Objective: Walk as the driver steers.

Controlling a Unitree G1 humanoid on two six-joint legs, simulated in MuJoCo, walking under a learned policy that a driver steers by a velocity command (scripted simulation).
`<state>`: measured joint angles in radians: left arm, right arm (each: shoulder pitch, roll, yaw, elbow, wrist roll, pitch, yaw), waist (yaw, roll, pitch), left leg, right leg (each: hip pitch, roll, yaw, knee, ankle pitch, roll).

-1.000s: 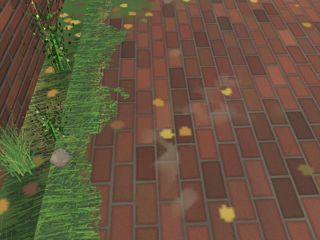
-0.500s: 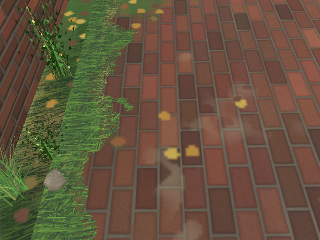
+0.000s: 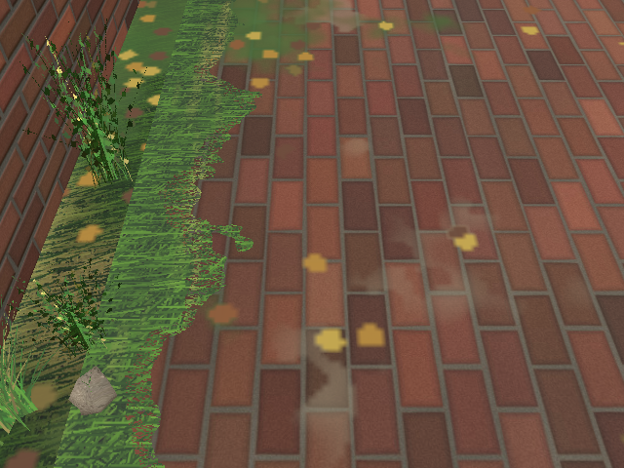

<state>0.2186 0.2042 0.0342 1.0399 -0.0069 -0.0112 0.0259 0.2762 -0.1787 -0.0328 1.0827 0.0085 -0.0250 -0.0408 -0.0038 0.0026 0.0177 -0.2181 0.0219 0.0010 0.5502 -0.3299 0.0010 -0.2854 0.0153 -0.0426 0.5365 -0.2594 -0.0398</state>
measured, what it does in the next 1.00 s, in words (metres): walks ahead: left foot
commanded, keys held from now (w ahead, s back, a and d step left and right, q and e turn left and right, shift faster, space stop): w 0.68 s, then w+e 0.32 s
